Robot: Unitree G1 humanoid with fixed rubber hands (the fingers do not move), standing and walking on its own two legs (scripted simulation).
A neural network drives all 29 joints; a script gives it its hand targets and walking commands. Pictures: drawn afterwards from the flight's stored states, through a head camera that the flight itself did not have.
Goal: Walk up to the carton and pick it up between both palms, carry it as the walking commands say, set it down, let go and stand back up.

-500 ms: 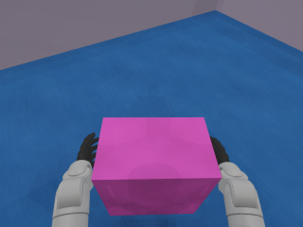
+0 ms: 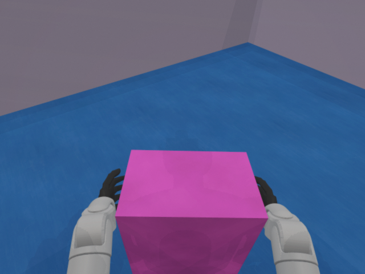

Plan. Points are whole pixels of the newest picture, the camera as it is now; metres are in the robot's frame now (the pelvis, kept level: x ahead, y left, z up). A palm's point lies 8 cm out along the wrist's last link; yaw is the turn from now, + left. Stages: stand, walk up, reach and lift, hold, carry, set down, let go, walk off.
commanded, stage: carry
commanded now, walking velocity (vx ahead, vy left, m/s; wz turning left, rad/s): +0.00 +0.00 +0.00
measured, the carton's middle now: (187, 216) +0.27 -0.01 -0.02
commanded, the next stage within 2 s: hold in 1.44 s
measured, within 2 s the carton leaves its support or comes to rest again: neither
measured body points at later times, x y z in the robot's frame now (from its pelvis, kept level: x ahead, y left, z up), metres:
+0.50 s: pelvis -0.06 +0.01 +0.00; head -0.07 +0.01 +0.45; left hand +0.22 +0.19 +0.02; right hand +0.21 -0.16 +0.01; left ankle -0.01 +0.10 -0.73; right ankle +0.05 -0.09 -0.73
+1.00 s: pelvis -0.09 +0.00 -0.01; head -0.09 +0.00 +0.44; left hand +0.20 +0.16 +0.01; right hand +0.18 -0.19 +0.00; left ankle -0.01 +0.10 -0.73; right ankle +0.05 -0.09 -0.73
